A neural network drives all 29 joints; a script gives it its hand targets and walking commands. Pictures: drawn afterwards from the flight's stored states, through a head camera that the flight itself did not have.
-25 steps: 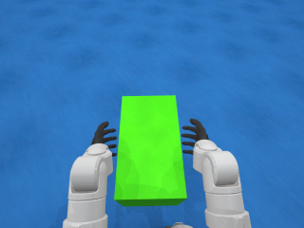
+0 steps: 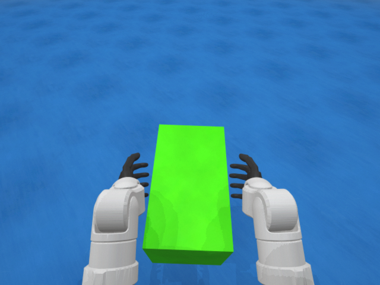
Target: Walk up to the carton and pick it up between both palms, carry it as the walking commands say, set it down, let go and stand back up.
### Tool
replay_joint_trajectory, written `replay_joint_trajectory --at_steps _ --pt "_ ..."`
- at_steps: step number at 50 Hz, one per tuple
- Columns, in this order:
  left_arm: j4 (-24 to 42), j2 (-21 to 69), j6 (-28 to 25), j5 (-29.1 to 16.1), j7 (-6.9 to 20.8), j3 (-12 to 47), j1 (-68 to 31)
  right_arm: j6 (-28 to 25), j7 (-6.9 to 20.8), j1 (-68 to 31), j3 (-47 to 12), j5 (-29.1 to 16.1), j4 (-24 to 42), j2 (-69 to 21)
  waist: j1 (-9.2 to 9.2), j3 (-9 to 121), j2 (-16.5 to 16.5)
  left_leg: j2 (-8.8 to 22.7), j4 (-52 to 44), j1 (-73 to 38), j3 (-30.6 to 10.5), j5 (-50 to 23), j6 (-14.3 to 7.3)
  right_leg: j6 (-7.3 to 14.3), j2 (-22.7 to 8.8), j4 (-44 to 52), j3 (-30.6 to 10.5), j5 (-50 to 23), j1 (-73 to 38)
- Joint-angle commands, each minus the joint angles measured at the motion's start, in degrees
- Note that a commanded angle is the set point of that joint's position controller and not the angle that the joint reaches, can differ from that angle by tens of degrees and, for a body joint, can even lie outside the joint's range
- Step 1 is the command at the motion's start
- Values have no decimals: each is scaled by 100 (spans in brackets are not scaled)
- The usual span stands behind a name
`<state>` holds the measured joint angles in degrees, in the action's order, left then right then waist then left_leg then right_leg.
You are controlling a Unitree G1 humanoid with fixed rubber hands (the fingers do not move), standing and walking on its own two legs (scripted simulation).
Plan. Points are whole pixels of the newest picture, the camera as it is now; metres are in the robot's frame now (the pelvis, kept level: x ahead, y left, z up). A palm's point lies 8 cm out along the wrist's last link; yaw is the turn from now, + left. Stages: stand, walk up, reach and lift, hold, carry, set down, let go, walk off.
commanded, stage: carry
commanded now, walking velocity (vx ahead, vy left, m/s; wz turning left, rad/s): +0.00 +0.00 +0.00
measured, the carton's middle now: (189, 193) +0.34 -0.01 +0.00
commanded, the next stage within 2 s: none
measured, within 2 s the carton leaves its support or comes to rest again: neither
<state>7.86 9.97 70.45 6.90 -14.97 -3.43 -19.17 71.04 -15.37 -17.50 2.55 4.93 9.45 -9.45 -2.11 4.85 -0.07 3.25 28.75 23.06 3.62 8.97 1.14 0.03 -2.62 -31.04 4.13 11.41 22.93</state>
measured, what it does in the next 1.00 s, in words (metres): steps on the spot: left foot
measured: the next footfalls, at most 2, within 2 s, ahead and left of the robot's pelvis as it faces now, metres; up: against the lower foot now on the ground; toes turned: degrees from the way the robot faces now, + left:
left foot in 0.88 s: -0.03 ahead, +0.08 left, -0.01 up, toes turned -10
right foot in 1.12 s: -0.05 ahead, -0.13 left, -0.01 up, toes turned +5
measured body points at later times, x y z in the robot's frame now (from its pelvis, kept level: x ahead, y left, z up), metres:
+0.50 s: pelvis -0.05 +0.00 -0.01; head -0.06 +0.00 +0.44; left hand +0.26 +0.13 +0.09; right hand +0.26 -0.12 +0.08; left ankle +0.09 +0.13 -0.72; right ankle +0.08 -0.12 -0.72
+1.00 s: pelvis -0.10 +0.01 +0.00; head -0.11 +0.01 +0.45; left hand +0.20 +0.14 +0.06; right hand +0.21 -0.11 +0.07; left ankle -0.07 +0.08 -0.73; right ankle +0.00 -0.11 -0.71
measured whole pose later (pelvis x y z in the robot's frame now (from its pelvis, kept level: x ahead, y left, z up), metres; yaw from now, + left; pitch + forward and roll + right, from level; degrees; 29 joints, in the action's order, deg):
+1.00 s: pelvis -0.10 +0.01 +0.00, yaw +2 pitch +1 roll -1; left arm 0.9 9.7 63.4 6.7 -13.6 -4.9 -18.3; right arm 63.7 -13.9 -19.2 4.5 7.1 0.2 -10.0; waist -0.3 4.1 0.1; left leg -1.9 34.2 20.5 3.8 15.0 -4.6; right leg -0.3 -0.2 -40.6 2.1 19.2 29.2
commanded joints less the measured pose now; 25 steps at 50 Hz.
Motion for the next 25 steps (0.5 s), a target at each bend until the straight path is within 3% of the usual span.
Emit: replay_joint_trajectory --at_steps 1,19,25 --pt "765 5998 -258 -1790 1207 2438 -2004 -340 1301 -2398 -2690 -1897 775 -6228 211 1386 72 210 -617 -235 -486 1482 -61 64 -434 833 -607 1911 -401" --pt "745 6232 -210 -1974 1310 2604 -2205 -362 1258 -2370 -2545 -1734 676 -6311 222 1623 -3 -93 -277 -102 -442 1831 -113 127 -64 328 -478 2053 -173" --pt "609 6248 -205 -1942 1334 2544 -2230 -359 1272 -2418 -2529 -1719 565 -6331 210 1626 176 -283 337 -160 -366 1815 -146 188 -91 251 -561 2299 211"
